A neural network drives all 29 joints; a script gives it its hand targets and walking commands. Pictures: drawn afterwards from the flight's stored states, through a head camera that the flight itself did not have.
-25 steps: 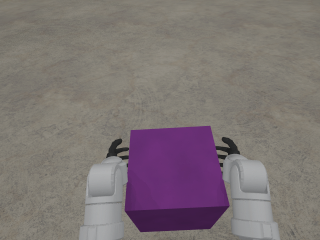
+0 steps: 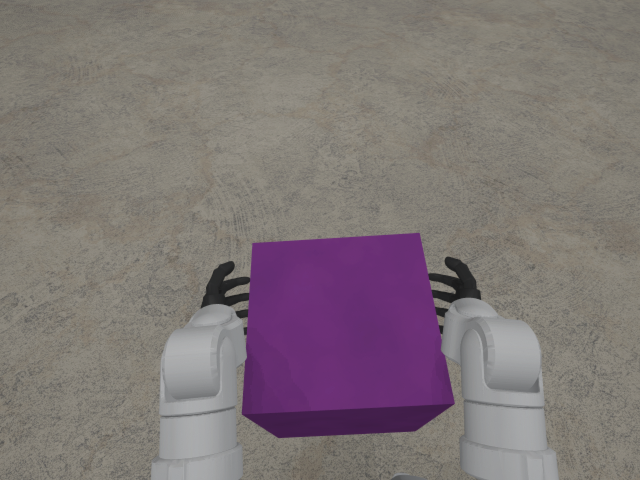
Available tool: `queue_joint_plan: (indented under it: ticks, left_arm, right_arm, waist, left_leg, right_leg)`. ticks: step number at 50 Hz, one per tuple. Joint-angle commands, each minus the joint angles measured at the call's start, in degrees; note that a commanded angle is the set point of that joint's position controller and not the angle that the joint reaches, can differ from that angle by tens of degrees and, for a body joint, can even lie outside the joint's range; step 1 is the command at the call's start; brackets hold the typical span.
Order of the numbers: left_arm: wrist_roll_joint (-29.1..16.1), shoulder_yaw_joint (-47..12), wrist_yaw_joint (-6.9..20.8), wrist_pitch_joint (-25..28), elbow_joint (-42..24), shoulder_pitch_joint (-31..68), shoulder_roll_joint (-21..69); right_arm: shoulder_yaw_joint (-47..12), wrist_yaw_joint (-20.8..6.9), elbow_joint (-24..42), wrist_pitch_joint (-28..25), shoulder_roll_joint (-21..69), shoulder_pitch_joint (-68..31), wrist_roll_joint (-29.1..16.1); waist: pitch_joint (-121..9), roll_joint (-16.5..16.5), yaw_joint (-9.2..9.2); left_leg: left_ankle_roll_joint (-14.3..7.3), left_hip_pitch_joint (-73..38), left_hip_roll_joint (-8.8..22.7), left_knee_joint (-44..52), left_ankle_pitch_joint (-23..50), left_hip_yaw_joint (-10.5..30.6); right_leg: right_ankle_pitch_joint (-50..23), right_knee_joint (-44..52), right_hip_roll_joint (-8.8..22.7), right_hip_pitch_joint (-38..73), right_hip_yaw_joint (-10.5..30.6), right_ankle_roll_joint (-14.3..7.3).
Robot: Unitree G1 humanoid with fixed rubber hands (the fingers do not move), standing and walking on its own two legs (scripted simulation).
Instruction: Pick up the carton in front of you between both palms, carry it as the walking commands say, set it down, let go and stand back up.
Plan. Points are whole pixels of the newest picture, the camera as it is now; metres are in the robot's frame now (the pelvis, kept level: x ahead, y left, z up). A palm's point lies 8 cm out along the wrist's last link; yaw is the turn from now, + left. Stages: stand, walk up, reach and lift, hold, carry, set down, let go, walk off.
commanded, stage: carry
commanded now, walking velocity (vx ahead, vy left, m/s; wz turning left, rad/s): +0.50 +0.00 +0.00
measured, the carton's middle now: (341, 346) +0.31 -0.02 -0.04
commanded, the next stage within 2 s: none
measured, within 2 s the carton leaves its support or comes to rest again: neither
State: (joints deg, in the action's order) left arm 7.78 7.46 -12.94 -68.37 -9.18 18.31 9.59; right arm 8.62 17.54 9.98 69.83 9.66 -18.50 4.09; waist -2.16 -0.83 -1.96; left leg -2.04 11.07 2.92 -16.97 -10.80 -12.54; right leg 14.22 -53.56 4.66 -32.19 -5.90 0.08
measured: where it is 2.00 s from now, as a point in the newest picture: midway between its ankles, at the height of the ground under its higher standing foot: (337, 216)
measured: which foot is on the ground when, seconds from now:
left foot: down 0.00-0.22, up 0.24-0.70, down 0.72-1.00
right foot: up 0.00-0.20, down 0.22-0.76, up 0.78-1.00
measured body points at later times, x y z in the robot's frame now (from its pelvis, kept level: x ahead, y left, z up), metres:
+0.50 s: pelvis +0.32 -0.07 +0.00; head +0.36 -0.09 +0.45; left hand +0.62 +0.10 +0.07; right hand +0.64 -0.19 +0.05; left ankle +0.39 +0.09 -0.69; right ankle +0.31 -0.13 -0.75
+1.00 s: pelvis +0.65 -0.05 -0.01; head +0.68 -0.05 +0.44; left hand +0.96 +0.10 +0.06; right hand +0.96 -0.20 +0.07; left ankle +0.60 +0.09 -0.75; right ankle +0.74 -0.16 -0.73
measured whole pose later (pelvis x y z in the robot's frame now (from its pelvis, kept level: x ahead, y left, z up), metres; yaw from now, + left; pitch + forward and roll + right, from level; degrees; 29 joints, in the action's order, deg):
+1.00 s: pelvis +0.65 -0.05 -0.01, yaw +1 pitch +5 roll +1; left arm 6.2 7.7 -15.1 -69.4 -14.0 17.8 9.4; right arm 7.6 16.6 11.3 69.3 10.0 -19.5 4.8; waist -1.4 -2.1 -1.1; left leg 2.5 9.5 4.6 -18.2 -12.4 -10.2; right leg 14.5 -34.3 4.9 -29.5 -7.8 0.3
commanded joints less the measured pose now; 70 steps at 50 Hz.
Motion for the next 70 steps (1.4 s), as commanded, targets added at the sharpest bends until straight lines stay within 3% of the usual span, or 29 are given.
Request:
queue_joint_plan:
  ticks: [1, 5, 9, 10, 11, 12, 13, 16, 27, 31, 33, 34, 35, 36, 38, 41, 44, 48, 50, 51, 52, 53, 54, 57, 59, 61, 63, 66, 70]
  left_arm:
    - [-25.2, -40.6, 18.7, 0.5, -7.8, 28.1, 60.9]
    - [-22.5, -40.1, 20.6, -1.5, 1.9, 22.7, 59.8]
    - [-24.7, -39.0, 22.1, -1.9, 3.0, 24.8, 59.5]
    - [-25.1, -38.2, 22.5, -1.8, 2.3, 24.1, 58.0]
    - [-25.9, -37.4, 22.9, -1.2, 6.1, 22.9, 61.2]
    - [-24.7, -36.3, 23.0, -1.3, 4.3, 24.0, 57.6]
    - [-25.4, -37.3, 23.0, -0.4, 2.6, 26.2, 59.6]
    - [-27.5, -37.4, 22.7, 0.1, -2.6, 29.9, 63.2]
    - [-26.1, -36.8, 22.4, 0.2, -2.3, 26.1, 61.4]
    - [-24.6, -35.8, 21.7, -1.8, -0.6, 26.5, 57.7]
    - [-25.3, -37.5, 21.6, -2.3, -0.6, 28.9, 56.6]
    - [-24.0, -36.8, 21.5, -2.4, -0.8, 29.4, 55.2]
    - [-24.3, -38.3, 21.5, -2.5, -0.7, 27.0, 56.5]
    - [-24.7, -39.4, 21.7, -3.0, -1.1, 27.3, 57.8]
    - [-21.7, -34.8, 22.5, -3.1, 9.9, 21.9, 58.7]
    - [-26.1, -40.1, 22.2, -0.6, -2.3, 31.6, 64.0]
    - [-28.0, -41.0, 21.1, 0.5, -7.8, 31.2, 62.3]
    - [-26.3, -40.0, 19.8, -0.2, -6.7, 27.4, 59.9]
    - [-27.5, -41.0, 20.3, -0.2, -8.6, 28.6, 60.1]
    - [-27.0, -38.2, 20.7, -1.5, -1.1, 25.2, 58.7]
    - [-26.2, -37.8, 21.0, -1.6, -2.0, 25.0, 58.7]
    - [-27.3, -38.1, 21.4, -1.7, -1.6, 26.0, 57.4]
    - [-26.2, -37.4, 22.3, -1.7, 0.7, 23.9, 57.9]
    - [-24.6, -35.9, 22.4, -1.4, 4.5, 22.4, 61.0]
    - [-27.0, -37.8, 22.7, -0.8, -2.9, 28.7, 62.0]
    - [-27.8, -36.9, 23.3, -1.0, -4.7, 31.6, 61.1]
    - [-29.6, -37.3, 23.7, -1.3, -2.4, 30.7, 60.7]
    - [-29.4, -36.3, 23.1, -1.7, -2.9, 29.2, 59.6]
    - [-25.3, -35.1, 22.2, -2.9, -0.9, 27.7, 56.7]
  right_arm:
    - [-37.6, -29.1, 5.1, 0.2, 56.7, -30.2, -25.7]
    - [-36.3, -28.4, 0.0, 1.4, 53.8, -27.5, -22.1]
    - [-37.7, -29.1, -1.0, 1.8, 53.9, -27.6, -21.2]
    - [-38.7, -28.6, -1.5, 1.8, 54.9, -28.8, -22.4]
    - [-39.1, -28.3, 0.8, 1.7, 54.4, -31.3, -22.2]
    - [-38.5, -28.3, -2.8, 1.3, 56.2, -29.7, -22.6]
    - [-39.4, -28.4, -0.5, 0.1, 58.4, -31.7, -23.8]
    - [-39.9, -27.3, 0.9, -1.7, 60.5, -33.3, -24.7]
    - [-42.4, -25.9, 6.4, -0.8, 57.5, -30.8, -22.8]
    - [-39.6, -27.1, 3.1, 1.0, 54.0, -30.1, -23.4]
    - [-39.1, -27.4, -2.1, 1.4, 54.1, -28.1, -22.6]
    - [-38.3, -28.1, -2.6, 1.4, 55.3, -28.0, -22.4]
    - [-37.7, -28.1, -2.8, 1.5, 55.6, -28.9, -22.4]
    - [-37.4, -28.0, -3.3, 1.5, 55.8, -27.4, -22.5]
    - [-37.7, -28.3, -8.2, 1.1, 57.1, -26.2, -21.1]
    - [-39.8, -28.1, 4.0, -1.4, 61.6, -36.6, -26.0]
    - [-39.7, -27.9, 3.7, -1.1, 59.7, -32.0, -26.2]
    - [-37.6, -27.8, 4.1, -0.1, 57.8, -28.3, -25.0]
    - [-39.5, -27.4, 5.8, -0.4, 58.1, -29.0, -23.7]
    - [-38.4, -26.8, 1.6, 0.2, 53.4, -26.6, -22.1]
    - [-39.0, -26.6, 3.1, 0.5, 52.7, -27.6, -22.1]
    - [-38.4, -26.6, 1.2, 1.1, 55.5, -27.7, -22.8]
    - [-38.9, -26.2, 2.0, 0.6, 55.0, -31.2, -21.8]
    - [-40.8, -26.7, 2.0, 0.9, 57.4, -35.1, -24.0]
    - [-42.5, -26.9, 2.6, -0.6, 59.4, -32.6, -24.4]
    - [-42.0, -26.0, 2.8, -0.9, 58.8, -33.5, -23.0]
    - [-38.8, -25.0, 3.0, -0.8, 59.5, -33.0, -22.9]
    - [-41.0, -24.0, 5.1, -0.8, 59.5, -32.1, -22.7]
    - [-40.9, -25.1, 4.3, 0.9, 58.1, -31.9, -23.1]
  waist:
    - [-19.8, 6.9, 0.35]
    - [-13.2, 11.1, 0.55]
    - [-13.6, 5.6, 2.70]
    - [-20.7, -2.1, 3.55]
    - [-25.1, -19.6, 3.63]
    - [-23.7, -18.2, 3.43]
    - [-24.4, -12.4, 3.40]
    - [-22.1, -1.6, 2.88]
    - [-14.3, -10.8, 2.61]
    - [-12.5, -7.9, 2.69]
    - [-15.0, -2.4, 2.33]
    - [-17.5, -2.7, 0.49]
    - [-24.7, 7.3, -0.82]
    - [-28.1, 19.4, -1.05]
    - [-22.9, 10.7, -0.06]
    - [-19.5, 4.9, 0.33]
    - [-17.5, 6.9, 0.89]
    - [-17.9, 15.3, 0.49]
    - [-20.5, 10.1, 1.65]
    - [-23.3, 6.3, 2.32]
    - [-24.1, -3.8, 3.43]
    - [-25.0, -12.0, 3.33]
    - [-23.3, -16.3, 3.72]
    - [-19.5, -8.1, 4.09]
    - [-20.8, -6.8, 3.66]
    - [-20.0, -9.6, 3.51]
    - [-18.0, -5.0, 2.94]
    - [-18.0, -10.2, 2.43]
    - [-14.6, -7.0, 2.37]
  left_leg:
    - [-5.7, -23.5, 13.9, 3.4, 22.1, 8.8]
    - [-3.4, -20.1, 11.8, 3.8, 23.3, 4.0]
    - [0.1, -7.8, 7.3, -13.8, 26.5, -1.8]
    - [2.4, 3.6, 4.3, -30.2, 21.5, -0.6]
    - [4.9, 17.8, -3.3, -44.8, -5.1, 2.1]
    - [3.7, 28.9, -4.1, -57.1, -16.6, 7.5]
    - [2.7, 30.0, -0.1, -59.1, -15.6, 11.2]
    - [2.2, 25.6, 4.3, -45.7, -6.4, 11.7]
    - [2.2, 23.5, 2.8, -18.4, 11.4, 3.2]
    - [1.9, 15.9, 2.2, -11.6, 11.3, 2.6]
    - [0.1, 6.6, -2.2, -6.4, 7.1, -2.5]
    - [-1.0, -4.0, -1.2, -8.8, 7.6, -0.8]
    - [-5.3, -17.9, 10.1, -8.0, 10.0, 14.7]
    - [-13.6, -32.3, 17.7, -5.8, 19.6, 33.2]
    - [-13.2, -27.9, 21.0, -1.8, 35.7, 32.3]
    - [-5.7, -19.3, 16.9, 2.4, 21.6, 21.0]
    - [-4.1, -12.4, 13.1, 5.6, 7.2, 12.9]
    - [-1.2, -10.2, 10.4, 2.2, 6.1, 4.4]
    - [-0.3, -6.9, 9.3, -3.5, 2.2, 1.6]
    - [1.1, -1.8, 6.4, -9.7, 1.9, -0.3]
    - [3.0, 7.4, 4.4, -20.3, -0.1, -1.4]
    - [4.3, 15.7, -0.6, -31.5, -6.4, 1.7]
    - [3.4, 26.3, -1.2, -39.5, -18.1, 6.8]
    - [2.5, 32.3, 2.4, -45.0, -13.9, 9.5]
    - [2.7, 30.3, 2.4, -38.5, -8.6, 9.3]
    - [2.1, 29.3, 3.5, -37.0, -2.4, 8.0]
    - [2.6, 31.4, 2.4, -34.7, 1.6, 5.8]
    - [2.9, 28.6, 1.1, -25.0, 5.8, 4.0]
    - [1.6, 24.1, 1.5, -16.2, 11.6, 2.4]
  right_leg:
    - [-6.2, 12.4, 2.2, -5.4, -0.5, 0.6]
    - [-10.9, 22.0, -0.6, -0.4, -6.0, -1.2]
    - [-9.9, 27.6, -3.5, 21.1, -9.6, -2.6]
    - [-6.2, 28.1, 3.3, 37.5, 3.6, -6.1]
    - [-8.2, 35.5, 17.1, 46.5, 28.3, -11.5]
    - [-21.3, 37.5, 19.5, 52.7, 32.8, -15.9]
    - [-30.3, 34.7, 19.3, 51.2, 28.1, -14.6]
    - [-25.5, 38.5, 14.3, 41.1, 11.5, -7.0]
    - [-25.2, 42.4, 10.1, 37.6, -2.4, -8.1]
    - [-22.0, 41.1, 10.9, 36.6, -3.0, -5.8]
    - [-30.7, 27.6, 5.9, 36.7, -6.5, -3.5]
    - [-34.4, 19.8, 4.4, 31.6, -8.8, -1.4]
    - [-22.6, 4.1, 0.7, 19.9, -7.4, 1.2]
    - [-1.8, -10.4, -4.6, 0.3, -4.3, 2.1]
    - [16.5, -21.8, -2.9, -8.4, 3.6, -0.5]
    - [6.6, -5.1, 1.6, -4.8, 4.8, -0.3]
    - [7.6, 14.9, -0.8, 1.9, -0.2, 0.4]
    - [-6.7, 26.7, -2.1, 10.9, -6.4, 0.3]
    - [-10.0, 29.7, -2.5, 19.0, -9.1, -0.6]
    - [-8.8, 28.8, -1.2, 29.2, -7.3, -1.3]
    - [1.8, 31.7, 5.2, 36.0, 4.4, -4.3]
    - [0.5, 36.4, 13.8, 42.0, 20.8, -9.2]
    - [-8.3, 38.6, 18.1, 48.3, 27.4, -9.4]
    - [-23.9, 38.1, 16.5, 46.1, 20.3, -9.5]
    - [-31.4, 37.4, 14.8, 46.0, 12.8, -7.7]
    - [-30.3, 39.0, 13.7, 43.4, 8.8, -6.9]
    - [-31.7, 40.1, 12.4, 45.0, 5.5, -6.0]
    - [-33.6, 40.6, 8.0, 44.9, -1.2, -6.0]
    - [-38.5, 40.2, 10.0, 44.4, -3.4, -7.1]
